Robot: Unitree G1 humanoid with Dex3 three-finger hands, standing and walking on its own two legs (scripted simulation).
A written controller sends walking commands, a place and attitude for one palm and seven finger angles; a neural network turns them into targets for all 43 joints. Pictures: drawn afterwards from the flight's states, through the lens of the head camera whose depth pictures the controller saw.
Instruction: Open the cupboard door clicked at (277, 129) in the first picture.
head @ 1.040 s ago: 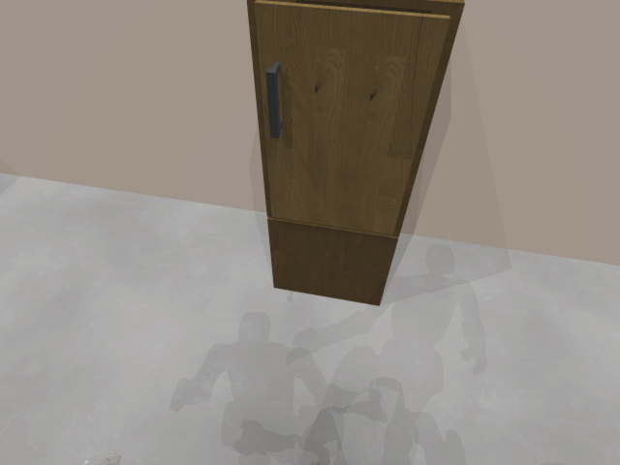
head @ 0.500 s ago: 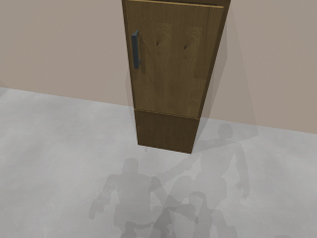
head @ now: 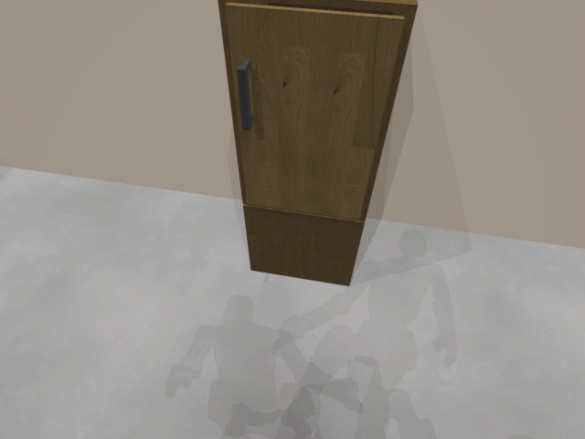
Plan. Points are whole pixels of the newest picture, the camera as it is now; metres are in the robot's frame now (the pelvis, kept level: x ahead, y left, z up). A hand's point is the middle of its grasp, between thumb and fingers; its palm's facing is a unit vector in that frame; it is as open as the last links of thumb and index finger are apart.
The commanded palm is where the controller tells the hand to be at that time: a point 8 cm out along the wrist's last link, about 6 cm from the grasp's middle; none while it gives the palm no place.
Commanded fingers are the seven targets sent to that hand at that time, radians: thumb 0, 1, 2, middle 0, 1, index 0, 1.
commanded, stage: look at it before walking up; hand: left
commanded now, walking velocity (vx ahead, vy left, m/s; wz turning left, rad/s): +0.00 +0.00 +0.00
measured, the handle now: (247, 95) +0.85 +0.16 +0.05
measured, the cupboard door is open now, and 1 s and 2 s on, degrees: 0 0 0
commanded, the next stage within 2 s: turn to face it in 0.40 s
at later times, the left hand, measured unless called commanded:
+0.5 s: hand out of the picture +0.07 +0.25 -0.16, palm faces -0.02 -0.94 -0.33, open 7.4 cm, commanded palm none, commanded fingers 0.00 0.90 0.90 -0.20 -0.30 -0.20 -0.30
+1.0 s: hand out of the picture +0.05 +0.20 -0.18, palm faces -0.04 -0.98 -0.20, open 7.4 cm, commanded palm none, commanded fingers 0.00 0.90 0.90 -0.20 -0.30 -0.20 -0.30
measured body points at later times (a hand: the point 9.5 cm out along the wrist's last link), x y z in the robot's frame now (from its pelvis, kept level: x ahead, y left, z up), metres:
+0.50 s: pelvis +0.01 +0.00 +0.00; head +0.01 +0.00 +0.45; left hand +0.07 +0.30 -0.13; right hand +0.08 -0.29 -0.13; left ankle +0.00 +0.13 -0.75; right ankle +0.01 -0.12 -0.75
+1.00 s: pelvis +0.02 +0.01 -0.01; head +0.01 +0.01 +0.44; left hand +0.05 +0.25 -0.16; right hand +0.02 -0.24 -0.16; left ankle +0.00 +0.13 -0.74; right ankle +0.01 -0.12 -0.75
